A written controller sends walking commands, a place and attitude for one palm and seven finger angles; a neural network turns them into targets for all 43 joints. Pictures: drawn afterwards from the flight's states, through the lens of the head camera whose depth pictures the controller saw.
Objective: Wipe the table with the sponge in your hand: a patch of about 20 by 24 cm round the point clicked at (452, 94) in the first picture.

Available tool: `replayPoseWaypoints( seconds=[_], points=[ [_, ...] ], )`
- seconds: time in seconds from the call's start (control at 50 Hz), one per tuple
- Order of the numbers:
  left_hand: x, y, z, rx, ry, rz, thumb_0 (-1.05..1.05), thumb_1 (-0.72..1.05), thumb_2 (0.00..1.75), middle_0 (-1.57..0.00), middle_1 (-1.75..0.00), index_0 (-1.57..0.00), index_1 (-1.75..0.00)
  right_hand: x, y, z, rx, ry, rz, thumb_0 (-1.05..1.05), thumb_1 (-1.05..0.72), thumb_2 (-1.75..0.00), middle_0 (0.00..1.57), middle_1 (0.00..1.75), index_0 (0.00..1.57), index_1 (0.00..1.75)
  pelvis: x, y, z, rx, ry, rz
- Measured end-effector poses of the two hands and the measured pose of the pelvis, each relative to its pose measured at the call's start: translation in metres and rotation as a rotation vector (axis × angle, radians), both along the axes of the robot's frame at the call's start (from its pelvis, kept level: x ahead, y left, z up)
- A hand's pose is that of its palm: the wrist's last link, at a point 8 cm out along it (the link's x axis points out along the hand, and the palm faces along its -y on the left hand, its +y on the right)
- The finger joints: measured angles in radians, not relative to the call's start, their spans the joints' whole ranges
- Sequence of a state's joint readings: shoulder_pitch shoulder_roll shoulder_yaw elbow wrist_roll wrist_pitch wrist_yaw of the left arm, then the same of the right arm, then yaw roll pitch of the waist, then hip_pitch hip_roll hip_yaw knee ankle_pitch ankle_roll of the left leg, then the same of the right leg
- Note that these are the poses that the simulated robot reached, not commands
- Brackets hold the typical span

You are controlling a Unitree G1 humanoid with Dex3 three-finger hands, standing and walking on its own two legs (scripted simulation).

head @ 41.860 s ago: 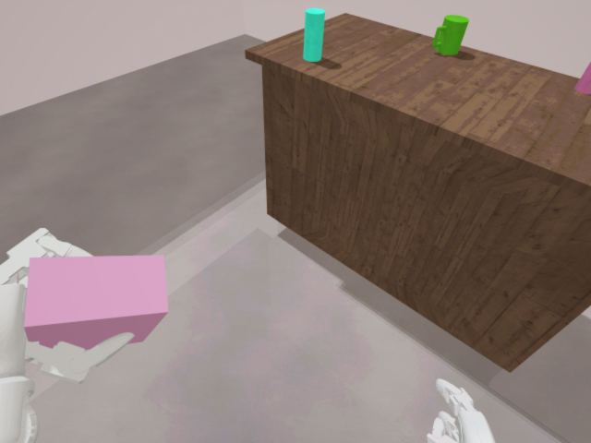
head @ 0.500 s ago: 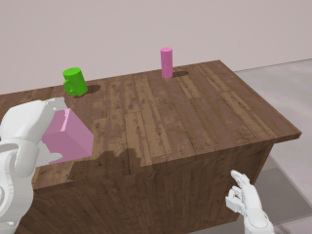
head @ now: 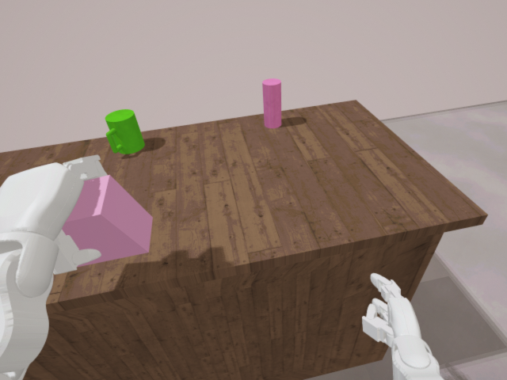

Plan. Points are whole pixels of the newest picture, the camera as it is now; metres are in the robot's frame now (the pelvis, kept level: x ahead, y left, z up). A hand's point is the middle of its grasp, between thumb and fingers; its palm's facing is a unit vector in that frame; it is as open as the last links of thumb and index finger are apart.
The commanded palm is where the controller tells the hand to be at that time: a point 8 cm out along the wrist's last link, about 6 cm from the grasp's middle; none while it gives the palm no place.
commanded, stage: bring the sponge back beside the body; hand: left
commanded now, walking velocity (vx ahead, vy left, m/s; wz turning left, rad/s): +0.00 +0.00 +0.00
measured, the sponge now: (91, 232) +0.21 +0.28 +0.18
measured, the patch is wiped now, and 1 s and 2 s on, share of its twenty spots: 0.95 0.95 0.95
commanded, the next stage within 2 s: step back with the hand held close in 0.10 s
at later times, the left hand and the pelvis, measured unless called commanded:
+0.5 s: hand (110, 192) +0.21 +0.22 +0.26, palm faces +0.43 -0.81 -0.41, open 10.0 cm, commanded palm +0.15 +0.28 +0.27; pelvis +0.00 +0.00 -0.01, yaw +1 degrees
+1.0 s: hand (18, 226) +0.13 +0.26 +0.28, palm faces +0.58 -0.75 -0.30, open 10.0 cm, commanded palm +0.06 +0.29 +0.27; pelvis -0.08 +0.00 -0.02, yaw +2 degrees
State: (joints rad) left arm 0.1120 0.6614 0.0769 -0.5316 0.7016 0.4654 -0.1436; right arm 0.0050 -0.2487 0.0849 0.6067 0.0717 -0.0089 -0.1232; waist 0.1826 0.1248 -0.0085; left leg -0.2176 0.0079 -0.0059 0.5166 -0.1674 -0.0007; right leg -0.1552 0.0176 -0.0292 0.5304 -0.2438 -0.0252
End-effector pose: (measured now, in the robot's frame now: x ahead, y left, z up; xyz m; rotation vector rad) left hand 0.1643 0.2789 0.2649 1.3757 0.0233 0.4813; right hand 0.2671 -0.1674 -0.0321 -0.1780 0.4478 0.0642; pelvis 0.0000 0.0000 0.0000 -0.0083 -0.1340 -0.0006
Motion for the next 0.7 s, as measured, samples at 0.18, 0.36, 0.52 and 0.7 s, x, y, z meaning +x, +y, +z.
replayPoseWaypoints(
  seconds=[0.18, 0.36, 0.52, 0.7],
  points=[
    [0.001, -0.005, 0.002, 0.001, -0.004, -0.011, -0.01, -0.5, 1.05, -0.74, -1.33, -0.76, -1.34, -0.002, -0.005, 0.001, 0.006, -0.007, -0.008, 0.01, -0.9, -0.89, 0.2, 0.3, 0.2, 0.3, -0.001, -0.002, -0.001, 0.001, 0.0, -0.004],
    [0.016, -0.004, -0.017, -0.6, -0.33, -0.388, -0.01, -0.5, 1.05, -0.74, -1.33, -0.76, -1.34, -0.041, -0.021, -0.004, -0.066, 0.042, -0.009, 0.01, -0.9, -0.89, 0.2, 0.3, 0.21, 0.3, 0.001, -0.008, -0.002, -0.002, 0.1, 0.02],
    [0.01, -0.011, 0.004, -0.573, -0.579, -0.611, -0.01, -0.5, 1.05, -0.74, -1.33, -0.76, -1.34, -0.133, -0.068, -0.048, -0.172, 0.344, -0.181, 0.01, -0.9, -0.89, 0.2, 0.3, 0.21, 0.3, -0.003, 0.001, -0.008, -0.008, 0.154, 0.021],
    [-0.003, -0.005, 0.006, -0.488, -0.538, -0.595, -0.01, -0.5, 1.05, -0.74, -1.34, -0.76, -1.35, -0.186, -0.082, -0.066, -0.134, 0.43, -0.278, 0.02, -0.9, -0.89, 0.2, 0.3, 0.2, 0.3, -0.027, 0.002, -0.01, -0.031, 0.172, 0.028]
  ],
)
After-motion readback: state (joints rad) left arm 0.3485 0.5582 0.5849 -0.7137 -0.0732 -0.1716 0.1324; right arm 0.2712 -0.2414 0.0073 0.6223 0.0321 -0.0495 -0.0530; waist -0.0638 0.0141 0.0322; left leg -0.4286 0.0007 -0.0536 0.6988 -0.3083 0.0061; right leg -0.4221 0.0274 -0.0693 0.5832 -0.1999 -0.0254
